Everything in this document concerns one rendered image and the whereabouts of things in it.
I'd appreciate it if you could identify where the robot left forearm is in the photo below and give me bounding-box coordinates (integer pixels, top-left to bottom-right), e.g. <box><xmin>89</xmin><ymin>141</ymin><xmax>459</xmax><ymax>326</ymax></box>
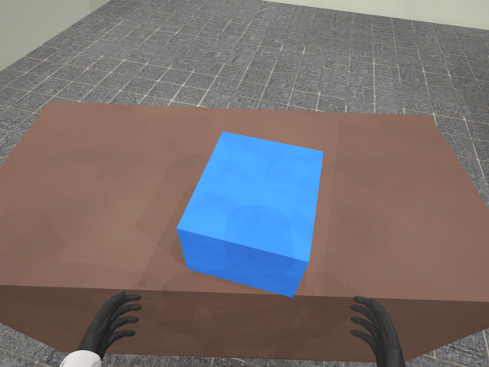
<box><xmin>60</xmin><ymin>350</ymin><xmax>102</xmax><ymax>367</ymax></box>

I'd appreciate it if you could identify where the left robot hand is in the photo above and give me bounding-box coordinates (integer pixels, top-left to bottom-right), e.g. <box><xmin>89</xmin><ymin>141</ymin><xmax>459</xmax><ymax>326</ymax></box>
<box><xmin>77</xmin><ymin>291</ymin><xmax>141</xmax><ymax>361</ymax></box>

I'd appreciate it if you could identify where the right robot hand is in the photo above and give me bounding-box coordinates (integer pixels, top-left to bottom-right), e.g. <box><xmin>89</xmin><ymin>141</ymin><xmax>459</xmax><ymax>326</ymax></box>
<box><xmin>350</xmin><ymin>297</ymin><xmax>406</xmax><ymax>367</ymax></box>

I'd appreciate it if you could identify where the carton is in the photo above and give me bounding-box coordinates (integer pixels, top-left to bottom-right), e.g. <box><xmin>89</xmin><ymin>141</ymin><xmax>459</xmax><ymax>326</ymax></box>
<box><xmin>176</xmin><ymin>132</ymin><xmax>323</xmax><ymax>297</ymax></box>

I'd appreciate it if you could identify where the pedestal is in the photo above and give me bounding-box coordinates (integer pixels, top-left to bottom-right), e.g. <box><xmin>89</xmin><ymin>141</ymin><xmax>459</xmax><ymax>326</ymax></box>
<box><xmin>0</xmin><ymin>102</ymin><xmax>489</xmax><ymax>362</ymax></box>

